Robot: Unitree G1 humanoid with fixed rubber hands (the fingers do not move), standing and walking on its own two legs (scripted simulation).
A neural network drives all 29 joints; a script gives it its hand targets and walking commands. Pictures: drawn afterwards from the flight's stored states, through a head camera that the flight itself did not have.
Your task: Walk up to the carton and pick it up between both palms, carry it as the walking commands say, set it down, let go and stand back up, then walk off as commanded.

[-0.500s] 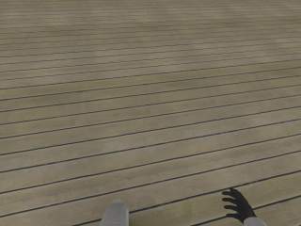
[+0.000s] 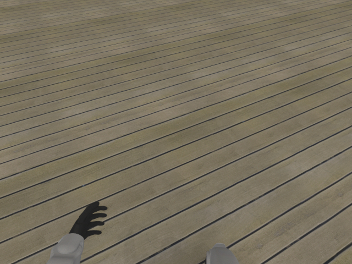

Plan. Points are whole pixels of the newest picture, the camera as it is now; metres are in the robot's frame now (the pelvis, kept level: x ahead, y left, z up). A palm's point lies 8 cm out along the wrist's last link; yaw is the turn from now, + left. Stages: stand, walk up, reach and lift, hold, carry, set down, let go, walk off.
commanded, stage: walk off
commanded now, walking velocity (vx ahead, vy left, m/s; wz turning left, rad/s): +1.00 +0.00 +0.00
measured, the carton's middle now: out of the picture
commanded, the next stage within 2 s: stand in 0.46 s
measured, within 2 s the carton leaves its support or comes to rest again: neither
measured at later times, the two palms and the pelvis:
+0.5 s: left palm (100, 237) +0.26 +0.19 -0.14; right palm (219, 101) +0.72 -0.23 -0.08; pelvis +0.46 -0.03 -0.03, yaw +0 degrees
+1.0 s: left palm (124, 93) +0.88 +0.17 -0.13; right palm (227, 123) +0.67 -0.27 -0.16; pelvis +0.72 -0.04 -0.01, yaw +1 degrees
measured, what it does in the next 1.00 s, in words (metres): walks ahead: right foot, then left foot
